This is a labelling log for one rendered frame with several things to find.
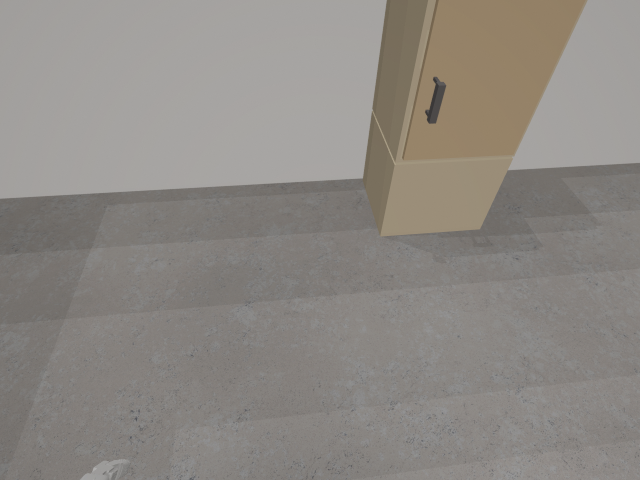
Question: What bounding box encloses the cupboard door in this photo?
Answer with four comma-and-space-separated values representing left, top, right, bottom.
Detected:
402, 0, 585, 161

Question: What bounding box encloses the robot left hand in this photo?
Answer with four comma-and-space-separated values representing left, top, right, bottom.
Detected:
80, 459, 131, 480

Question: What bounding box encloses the handle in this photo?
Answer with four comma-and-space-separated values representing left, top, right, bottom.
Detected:
425, 77, 446, 124

